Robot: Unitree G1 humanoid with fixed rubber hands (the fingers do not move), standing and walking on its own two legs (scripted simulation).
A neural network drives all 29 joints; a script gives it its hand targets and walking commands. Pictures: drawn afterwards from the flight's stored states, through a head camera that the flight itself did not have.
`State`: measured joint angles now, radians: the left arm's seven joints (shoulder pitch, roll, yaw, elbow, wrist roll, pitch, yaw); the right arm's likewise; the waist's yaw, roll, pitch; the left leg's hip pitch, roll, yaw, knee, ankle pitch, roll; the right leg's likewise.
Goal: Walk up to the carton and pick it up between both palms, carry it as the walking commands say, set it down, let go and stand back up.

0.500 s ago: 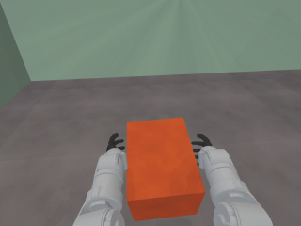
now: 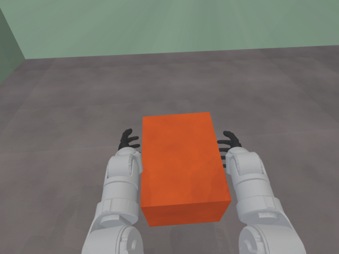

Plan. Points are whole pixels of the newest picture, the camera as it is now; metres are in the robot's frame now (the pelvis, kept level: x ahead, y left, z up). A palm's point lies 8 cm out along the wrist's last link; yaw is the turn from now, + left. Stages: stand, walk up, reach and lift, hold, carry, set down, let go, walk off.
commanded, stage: carry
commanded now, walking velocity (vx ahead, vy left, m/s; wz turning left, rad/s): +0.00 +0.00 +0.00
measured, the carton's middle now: (180, 168) +0.37 +0.01 -0.01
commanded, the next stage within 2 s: none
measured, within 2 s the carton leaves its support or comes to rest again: neither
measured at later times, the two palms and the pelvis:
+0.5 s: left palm (108, 142) +0.36 +0.19 +0.10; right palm (213, 133) +0.39 -0.07 +0.11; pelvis +0.04 +0.02 +0.00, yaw +3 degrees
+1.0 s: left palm (105, 161) +0.28 +0.18 +0.12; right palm (229, 154) +0.30 -0.10 +0.13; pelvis -0.02 +0.01 +0.00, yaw +3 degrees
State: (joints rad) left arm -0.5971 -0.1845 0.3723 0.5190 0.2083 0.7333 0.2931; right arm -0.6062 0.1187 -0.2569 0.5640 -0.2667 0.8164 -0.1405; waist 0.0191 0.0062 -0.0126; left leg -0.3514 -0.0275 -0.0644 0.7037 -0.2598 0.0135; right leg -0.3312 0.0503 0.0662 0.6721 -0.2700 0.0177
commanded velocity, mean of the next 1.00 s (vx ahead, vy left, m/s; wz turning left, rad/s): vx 0.00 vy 0.00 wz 0.00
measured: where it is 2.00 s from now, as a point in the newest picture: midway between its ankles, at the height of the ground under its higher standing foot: outside the picture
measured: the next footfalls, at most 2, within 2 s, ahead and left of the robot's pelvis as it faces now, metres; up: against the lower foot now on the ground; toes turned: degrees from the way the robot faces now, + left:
none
